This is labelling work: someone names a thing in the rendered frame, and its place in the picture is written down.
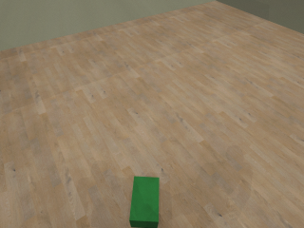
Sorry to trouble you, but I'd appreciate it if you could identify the carton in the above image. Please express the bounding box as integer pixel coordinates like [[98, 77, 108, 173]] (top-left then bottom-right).
[[129, 176, 160, 228]]

